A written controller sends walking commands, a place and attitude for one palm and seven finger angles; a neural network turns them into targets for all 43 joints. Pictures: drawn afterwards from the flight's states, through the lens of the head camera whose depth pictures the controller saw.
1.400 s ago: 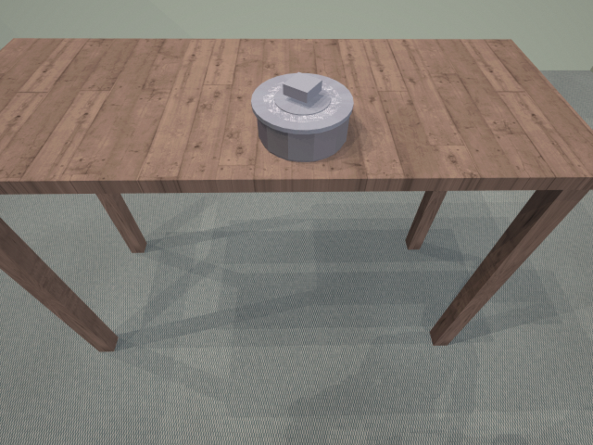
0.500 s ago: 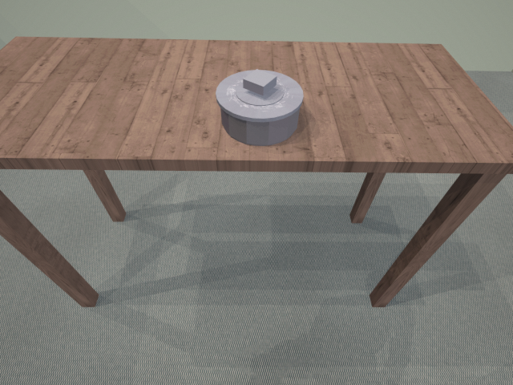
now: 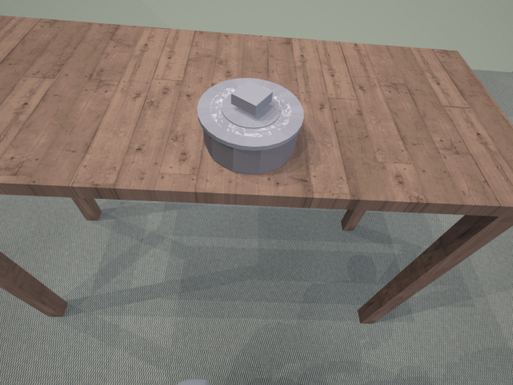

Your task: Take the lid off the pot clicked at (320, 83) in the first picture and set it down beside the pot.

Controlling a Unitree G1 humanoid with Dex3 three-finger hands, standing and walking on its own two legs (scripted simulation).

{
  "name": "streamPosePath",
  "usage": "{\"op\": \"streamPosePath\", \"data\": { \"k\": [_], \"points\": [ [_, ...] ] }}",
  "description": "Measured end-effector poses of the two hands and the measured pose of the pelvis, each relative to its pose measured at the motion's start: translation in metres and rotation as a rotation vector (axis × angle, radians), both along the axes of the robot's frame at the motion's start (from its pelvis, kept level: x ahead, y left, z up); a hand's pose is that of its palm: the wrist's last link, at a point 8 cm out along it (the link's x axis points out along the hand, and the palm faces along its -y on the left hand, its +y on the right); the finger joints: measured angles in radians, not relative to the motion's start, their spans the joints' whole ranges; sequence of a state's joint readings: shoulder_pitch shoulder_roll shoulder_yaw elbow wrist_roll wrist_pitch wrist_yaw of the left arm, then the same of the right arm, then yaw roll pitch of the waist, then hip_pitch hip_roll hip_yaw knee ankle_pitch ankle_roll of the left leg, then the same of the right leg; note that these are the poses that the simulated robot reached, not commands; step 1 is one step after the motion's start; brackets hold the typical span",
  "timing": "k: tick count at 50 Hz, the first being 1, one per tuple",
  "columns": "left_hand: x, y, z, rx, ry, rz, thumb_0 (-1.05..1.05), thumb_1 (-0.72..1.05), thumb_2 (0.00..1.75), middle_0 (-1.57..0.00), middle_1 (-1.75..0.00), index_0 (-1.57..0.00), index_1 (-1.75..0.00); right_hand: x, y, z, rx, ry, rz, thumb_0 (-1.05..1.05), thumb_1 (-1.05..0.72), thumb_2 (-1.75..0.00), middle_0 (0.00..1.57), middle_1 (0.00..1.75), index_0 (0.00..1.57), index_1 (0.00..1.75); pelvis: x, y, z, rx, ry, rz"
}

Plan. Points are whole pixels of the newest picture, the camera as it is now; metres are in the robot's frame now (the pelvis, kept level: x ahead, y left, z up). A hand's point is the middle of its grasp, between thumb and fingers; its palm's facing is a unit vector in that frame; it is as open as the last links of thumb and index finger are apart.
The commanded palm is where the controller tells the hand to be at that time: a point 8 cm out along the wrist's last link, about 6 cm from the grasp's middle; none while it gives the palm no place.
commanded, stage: come to a stop and stand still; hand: left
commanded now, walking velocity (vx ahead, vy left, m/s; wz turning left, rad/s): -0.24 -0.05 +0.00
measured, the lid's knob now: (251, 97) +0.50 +0.06 +0.17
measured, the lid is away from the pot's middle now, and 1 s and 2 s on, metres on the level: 0.00 0.00 0.00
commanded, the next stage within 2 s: look again from close up in 1.20 s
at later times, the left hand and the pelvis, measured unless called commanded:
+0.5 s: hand out of the picture +0.04 +0.15 -0.14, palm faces +0.05 -0.95 -0.30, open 7.4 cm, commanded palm none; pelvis -0.01 -0.05 +0.01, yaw +1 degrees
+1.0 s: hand out of the picture -0.01 +0.19 -0.16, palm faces +0.06 -0.98 -0.21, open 7.4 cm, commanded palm none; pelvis -0.04 +0.00 +0.01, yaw +2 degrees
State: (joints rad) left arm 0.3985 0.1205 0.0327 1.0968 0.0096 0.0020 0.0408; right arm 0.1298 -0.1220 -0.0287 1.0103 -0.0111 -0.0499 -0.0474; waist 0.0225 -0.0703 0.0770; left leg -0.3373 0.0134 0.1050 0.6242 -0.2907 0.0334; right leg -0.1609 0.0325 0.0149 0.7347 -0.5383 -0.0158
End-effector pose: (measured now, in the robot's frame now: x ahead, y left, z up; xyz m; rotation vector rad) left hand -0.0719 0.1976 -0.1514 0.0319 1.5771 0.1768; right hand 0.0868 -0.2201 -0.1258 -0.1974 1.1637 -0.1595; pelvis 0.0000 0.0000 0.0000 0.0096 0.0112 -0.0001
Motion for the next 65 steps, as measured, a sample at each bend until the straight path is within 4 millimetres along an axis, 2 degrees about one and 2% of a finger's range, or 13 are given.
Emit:
{"op": "streamPosePath", "data": {
  "k": [4, 6, 11, 15, 21, 26, 30, 35, 41, 45, 50, 54, 65],
  "points": [
    [0.050, 0.011, 0.006, 0.049, -0.107, -0.021, 0.00, 0.90, 0.90, -0.20, -0.29, -0.20, -0.30, 0.008, 0.008, 0.003, 0.024, 0.009, 0.019, 0.00, -0.91, -0.90, 0.19, 0.30, 0.20, 0.30, 0.003, -0.005, 0.007, -0.006, 0.006, 0.009],
    [0.077, 0.017, 0.012, 0.078, -0.178, -0.033, 0.00, 0.91, 0.90, -0.20, -0.29, -0.20, -0.30, 0.008, 0.004, 0.003, 0.032, 0.013, 0.006, -0.01, -0.92, -0.90, 0.20, 0.30, 0.20, 0.30, 0.001, -0.010, 0.010, -0.005, 0.012, 0.012],
    [0.126, 0.021, 0.029, 0.151, -0.329, -0.069, 0.00, 0.91, 0.90, -0.19, -0.29, -0.20, -0.29, 0.003, -0.025, -0.001, 0.036, 0.031, 0.014, -0.02, -0.93, -0.90, 0.20, 0.30, 0.20, 0.30, -0.004, -0.029, 0.010, -0.002, 0.013, 0.024],
    [0.141, 0.014, 0.033, 0.211, -0.413, -0.113, 0.00, 0.91, 0.90, -0.19, -0.29, -0.20, -0.29, -0.006, -0.058, -0.018, 0.049, 0.048, -0.004, -0.01, -0.92, -0.90, 0.20, 0.30, 0.20, 0.30, -0.005, -0.051, -0.003, 0.025, 0.006, 0.024],
    [0.123, -0.001, 0.043, 0.206, -0.362, -0.126, 0.00, 0.90, 0.90, -0.20, -0.29, -0.20, -0.30, -0.022, -0.092, -0.014, 0.011, 0.098, -0.027, 0.00, -0.91, -0.90, 0.20, 0.30, 0.20, 0.30, -0.010, -0.056, 0.005, 0.025, -0.005, 0.019],
    [0.096, 0.000, 0.041, 0.189, -0.307, -0.107, 0.00, 0.90, 0.90, -0.20, -0.30, -0.20, -0.30, -0.032, -0.098, -0.002, -0.020, 0.114, -0.021, 0.00, -0.91, -0.90, 0.19, 0.30, 0.20, 0.30, -0.015, -0.051, 0.011, 0.033, -0.005, 0.019],
    [0.073, 0.012, 0.032, 0.163, -0.261, -0.095, 0.00, 0.90, 0.90, -0.20, -0.30, -0.20, -0.30, -0.031, -0.085, 0.006, -0.033, 0.093, -0.007, 0.00, -0.91, -0.90, 0.19, 0.30, 0.20, 0.30, -0.022, -0.040, 0.011, 0.028, -0.003, 0.019],
    [0.058, 0.037, 0.007, 0.123, -0.235, -0.066, 0.00, 0.90, 0.90, -0.20, -0.30, -0.20, -0.30, -0.036, -0.053, 0.008, -0.056, 0.045, 0.018, 0.00, -0.91, -0.90, 0.19, 0.30, 0.20, 0.30, -0.029, -0.018, -0.001, -0.006, -0.007, 0.031],
    [0.057, 0.049, 0.015, 0.101, -0.251, -0.048, 0.00, 0.90, 0.90, -0.20, -0.29, -0.20, -0.30, -0.059, -0.011, 0.016, -0.018, 0.085, 0.035, 0.00, -0.91, -0.90, 0.19, 0.30, 0.20, 0.30, -0.034, -0.005, 0.014, -0.024, -0.013, 0.039],
    [0.059, 0.048, 0.022, 0.093, -0.266, -0.055, 0.00, 0.91, 0.90, -0.19, -0.29, -0.20, -0.30, -0.070, -0.004, 0.015, -0.009, 0.096, 0.017, 0.00, -0.94, -0.90, 0.20, 0.30, 0.20, 0.30, -0.037, 0.002, 0.018, -0.015, -0.008, 0.037],
    [0.058, 0.041, 0.024, 0.099, -0.273, -0.074, 0.00, 0.91, 0.90, -0.19, -0.29, -0.20, -0.30, -0.089, -0.002, 0.002, 0.026, 0.121, -0.011, 0.00, -0.93, -0.90, 0.20, 0.30, 0.20, 0.30, -0.039, 0.002, 0.014, 0.015, -0.004, 0.029],
    [0.049, 0.031, 0.026, 0.092, -0.252, -0.083, 0.00, 0.91, 0.90, -0.19, -0.29, -0.20, -0.30, -0.107, -0.003, -0.005, 0.046, 0.161, -0.042, 0.00, -0.93, -0.90, 0.20, 0.30, 0.20, 0.30, -0.042, 0.002, 0.014, 0.002, -0.013, 0.021],
    [0.026, 0.018, 0.020, 0.056, -0.191, -0.065, 0.00, 0.91, 0.90, -0.20, -0.29, -0.20, -0.30, -0.148, 0.003, -0.002, 0.054, 0.264, -0.069, 0.00, -0.91, -0.90, 0.20, 0.30, 0.20, 0.30, -0.042, -0.002, 0.016, -0.007, -0.017, 0.019]
  ]
}}
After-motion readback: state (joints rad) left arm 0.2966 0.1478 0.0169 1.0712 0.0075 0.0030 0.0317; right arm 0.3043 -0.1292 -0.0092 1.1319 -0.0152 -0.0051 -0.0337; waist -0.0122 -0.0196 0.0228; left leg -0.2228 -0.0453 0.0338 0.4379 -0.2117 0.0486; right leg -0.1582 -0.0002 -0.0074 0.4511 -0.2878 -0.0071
